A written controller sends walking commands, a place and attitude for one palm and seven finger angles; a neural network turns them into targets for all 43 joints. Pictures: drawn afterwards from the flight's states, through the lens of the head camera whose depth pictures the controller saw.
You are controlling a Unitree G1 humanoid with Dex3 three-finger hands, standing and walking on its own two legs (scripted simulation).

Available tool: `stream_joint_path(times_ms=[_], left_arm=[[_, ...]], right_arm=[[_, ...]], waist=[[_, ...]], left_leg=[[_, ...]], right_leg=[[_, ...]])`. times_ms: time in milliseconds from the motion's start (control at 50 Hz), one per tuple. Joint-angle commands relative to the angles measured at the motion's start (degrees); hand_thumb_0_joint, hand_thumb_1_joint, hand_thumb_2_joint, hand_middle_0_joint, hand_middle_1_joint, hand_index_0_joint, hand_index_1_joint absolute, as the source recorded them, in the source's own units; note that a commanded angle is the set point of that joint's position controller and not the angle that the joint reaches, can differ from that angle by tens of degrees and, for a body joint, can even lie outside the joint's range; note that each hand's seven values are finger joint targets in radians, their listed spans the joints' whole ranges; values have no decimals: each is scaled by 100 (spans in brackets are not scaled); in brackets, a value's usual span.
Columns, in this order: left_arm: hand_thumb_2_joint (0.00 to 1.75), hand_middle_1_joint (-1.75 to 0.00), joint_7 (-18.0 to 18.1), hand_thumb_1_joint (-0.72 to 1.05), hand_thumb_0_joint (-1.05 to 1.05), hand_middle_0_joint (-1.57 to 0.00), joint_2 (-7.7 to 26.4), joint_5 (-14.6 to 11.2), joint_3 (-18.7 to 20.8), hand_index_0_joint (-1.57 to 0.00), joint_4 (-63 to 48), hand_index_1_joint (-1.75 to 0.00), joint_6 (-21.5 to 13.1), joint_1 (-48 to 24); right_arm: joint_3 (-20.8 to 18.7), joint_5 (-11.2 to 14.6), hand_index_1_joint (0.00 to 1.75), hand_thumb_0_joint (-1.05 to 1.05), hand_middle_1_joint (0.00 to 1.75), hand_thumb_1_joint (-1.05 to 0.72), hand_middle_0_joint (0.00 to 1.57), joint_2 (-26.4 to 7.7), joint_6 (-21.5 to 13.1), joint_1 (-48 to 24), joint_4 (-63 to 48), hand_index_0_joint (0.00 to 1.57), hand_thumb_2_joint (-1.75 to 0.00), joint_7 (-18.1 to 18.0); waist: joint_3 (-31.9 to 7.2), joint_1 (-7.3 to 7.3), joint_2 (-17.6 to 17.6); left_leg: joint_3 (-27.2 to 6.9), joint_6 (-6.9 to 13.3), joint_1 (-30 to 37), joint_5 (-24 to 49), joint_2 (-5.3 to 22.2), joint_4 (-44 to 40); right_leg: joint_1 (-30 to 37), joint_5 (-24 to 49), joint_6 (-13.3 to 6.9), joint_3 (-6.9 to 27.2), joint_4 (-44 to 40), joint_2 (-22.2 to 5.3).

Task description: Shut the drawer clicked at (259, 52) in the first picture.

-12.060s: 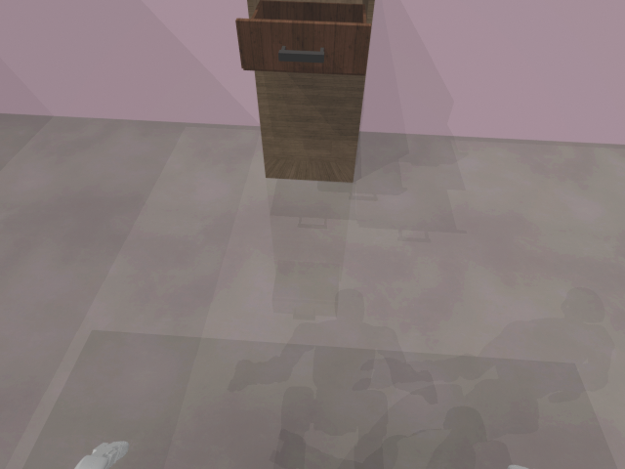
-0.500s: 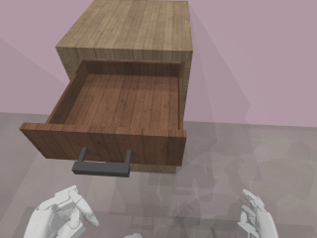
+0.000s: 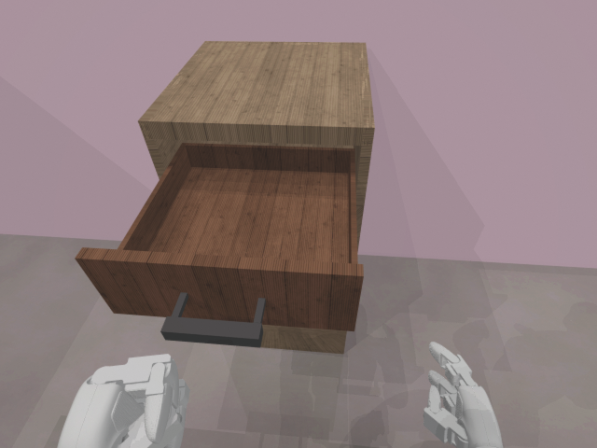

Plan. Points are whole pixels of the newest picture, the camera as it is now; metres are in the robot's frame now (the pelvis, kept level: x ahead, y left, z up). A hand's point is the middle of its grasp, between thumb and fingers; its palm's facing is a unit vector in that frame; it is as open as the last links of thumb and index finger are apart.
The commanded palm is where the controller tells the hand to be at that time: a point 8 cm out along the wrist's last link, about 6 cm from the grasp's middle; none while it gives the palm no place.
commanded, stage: raise the hand and make a fist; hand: left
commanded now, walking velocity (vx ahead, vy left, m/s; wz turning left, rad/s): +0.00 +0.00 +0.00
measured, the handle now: (217, 317) +0.29 +0.15 +0.04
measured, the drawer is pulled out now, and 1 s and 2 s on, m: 0.30 0.30 0.30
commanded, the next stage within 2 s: bring the fist close to the handle in 0.38 s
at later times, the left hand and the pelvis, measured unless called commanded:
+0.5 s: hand (188, 419) +0.13 +0.11 +0.14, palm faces +0.01 -1.00 -0.06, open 3.3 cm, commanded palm +0.07 +0.17 +0.14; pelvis +0.01 -0.01 +0.00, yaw +0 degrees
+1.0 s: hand (221, 400) +0.16 +0.10 +0.08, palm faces +0.00 -1.00 -0.04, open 3.3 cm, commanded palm +0.12 +0.16 +0.09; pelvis +0.00 -0.02 -0.01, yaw +0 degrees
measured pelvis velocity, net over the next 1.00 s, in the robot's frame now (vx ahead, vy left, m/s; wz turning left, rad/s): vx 0.00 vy -0.02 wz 0.00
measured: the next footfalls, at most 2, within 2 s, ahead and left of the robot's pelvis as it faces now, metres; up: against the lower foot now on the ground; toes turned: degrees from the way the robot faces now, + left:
none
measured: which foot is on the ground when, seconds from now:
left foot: down 0.00-1.00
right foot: down 0.00-1.00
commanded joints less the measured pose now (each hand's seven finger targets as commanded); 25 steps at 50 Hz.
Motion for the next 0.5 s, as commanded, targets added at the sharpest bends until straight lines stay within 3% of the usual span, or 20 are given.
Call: stream_joint_path(times_ms=[0,60,120,240,340,480], left_arm=[[90,-160,-42,90,0,-140,321,-20,184,-140,-1164,-160,-250,437],[90,-160,-39,90,0,-140,249,-9,172,-140,-1151,-160,-228,528],[90,-160,3,90,0,-140,393,-35,407,-140,-1206,-160,-277,619],[90,-160,24,90,0,-140,203,-85,159,-140,-1475,-160,-541,515],[90,-160,-33,90,0,-140,313,-14,252,-140,-1195,-160,-572,647],[90,-160,-99,90,0,-140,277,-53,272,-140,-1012,-160,-413,491]], right_arm=[[-331,64,30,0,30,-90,20,-558,-454,-788,-1055,20,-90,-65],[-334,67,30,0,30,-90,20,-556,-454,-844,-1066,20,-90,-75],[-358,70,30,0,30,-90,20,-561,-463,-880,-1040,20,-90,-91],[-363,38,30,0,30,-90,20,-562,-623,-708,-1012,20,-90,-54],[-412,34,30,0,30,-90,20,-581,-629,-699,-933,20,-90,-40],[-392,47,30,0,30,-90,20,-567,-525,-816,-983,20,-90,-105]], waist=[[200,-93,-538],[308,-53,-565],[159,29,-543],[8,-40,-153],[30,-67,-422],[240,-80,-610]], left_leg=[[-386,-37,66,737,140,-1095],[-380,-44,66,738,116,-1151],[-339,-55,106,865,105,-1123],[-325,-42,233,1031,92,-1045],[-310,-40,171,1188,84,-969],[-276,-28,73,904,55,-979]], right_leg=[[119,276,94,318,-1053,-36],[150,293,80,298,-1057,-24],[278,416,76,328,-1072,-22],[201,574,68,318,-1005,-19],[244,852,80,375,-1012,-41],[180,498,107,474,-1144,-58]])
